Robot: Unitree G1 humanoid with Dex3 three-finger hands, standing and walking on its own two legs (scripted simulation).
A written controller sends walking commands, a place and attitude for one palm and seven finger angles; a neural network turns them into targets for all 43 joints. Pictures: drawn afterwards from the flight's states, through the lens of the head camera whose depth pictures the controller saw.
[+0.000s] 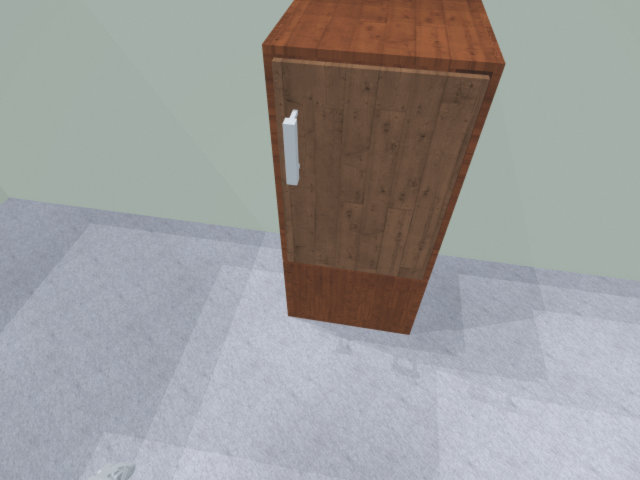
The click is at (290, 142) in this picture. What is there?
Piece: cupboard door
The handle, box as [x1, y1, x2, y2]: [282, 110, 299, 184]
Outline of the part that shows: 297,110 293,110 290,117 285,118 282,124 286,182 288,184 296,184 298,180 299,164 297,158 297,132 295,118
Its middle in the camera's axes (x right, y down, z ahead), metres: -0.06 -0.19 +0.83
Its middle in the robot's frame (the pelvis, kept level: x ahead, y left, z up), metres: +0.75 +0.10 +0.00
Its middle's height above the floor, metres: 0.77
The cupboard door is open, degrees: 0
